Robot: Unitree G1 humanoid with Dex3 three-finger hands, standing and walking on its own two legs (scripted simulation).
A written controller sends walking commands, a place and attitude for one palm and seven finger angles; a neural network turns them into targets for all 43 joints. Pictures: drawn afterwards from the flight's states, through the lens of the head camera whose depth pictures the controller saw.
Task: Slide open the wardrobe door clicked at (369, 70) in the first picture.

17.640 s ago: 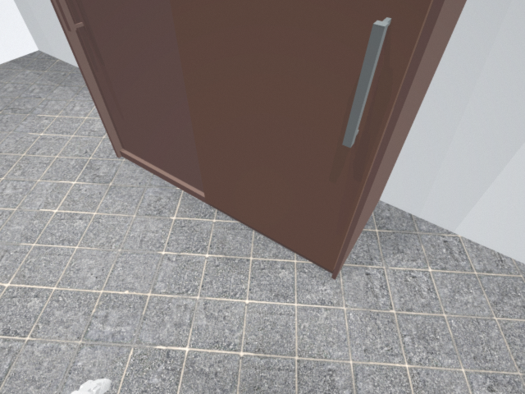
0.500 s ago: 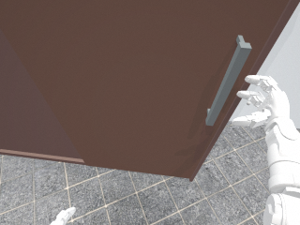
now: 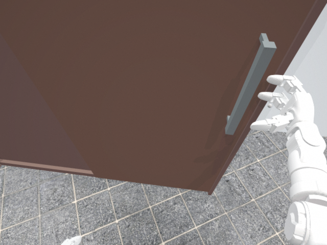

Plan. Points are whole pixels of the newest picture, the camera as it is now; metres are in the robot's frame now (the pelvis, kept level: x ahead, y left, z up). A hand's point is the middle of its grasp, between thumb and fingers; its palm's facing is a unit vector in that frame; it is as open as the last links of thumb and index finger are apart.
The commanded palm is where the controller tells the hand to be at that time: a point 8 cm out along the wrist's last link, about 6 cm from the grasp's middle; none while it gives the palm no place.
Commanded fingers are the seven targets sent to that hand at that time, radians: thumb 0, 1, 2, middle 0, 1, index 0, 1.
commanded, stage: move the hooked fingers beside the handle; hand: right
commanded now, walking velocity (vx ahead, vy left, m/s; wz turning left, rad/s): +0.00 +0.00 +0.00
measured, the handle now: (243, 92) +0.48 -0.14 +0.12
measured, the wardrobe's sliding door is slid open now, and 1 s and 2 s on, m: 0.00 0.00 0.00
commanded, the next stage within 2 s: feel for the door with the fingertips in 0.42 s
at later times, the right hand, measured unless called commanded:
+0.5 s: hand (267, 107) +0.44 -0.20 +0.12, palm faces +0.03 +1.00 +0.01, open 14.0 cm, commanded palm +0.41 -0.24 +0.13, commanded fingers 0.00 0.50 -0.30 0.30 1.20 0.30 1.20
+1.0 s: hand (250, 105) +0.44 -0.16 +0.12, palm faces +0.03 +1.00 +0.01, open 13.9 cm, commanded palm +0.41 -0.21 +0.13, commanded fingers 0.00 0.50 -0.30 0.30 1.20 0.30 1.20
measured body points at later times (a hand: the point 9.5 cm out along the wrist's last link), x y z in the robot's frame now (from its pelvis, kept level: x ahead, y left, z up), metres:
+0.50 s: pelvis +0.00 +0.00 +0.00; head +0.04 +0.00 +0.45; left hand +0.08 +0.26 -0.11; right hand +0.43 -0.25 +0.12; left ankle +0.00 +0.12 -0.72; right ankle +0.00 -0.10 -0.72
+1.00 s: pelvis +0.00 +0.01 +0.00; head +0.03 +0.01 +0.45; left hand +0.09 +0.26 -0.11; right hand +0.43 -0.21 +0.12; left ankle +0.00 +0.12 -0.72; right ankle +0.00 -0.10 -0.72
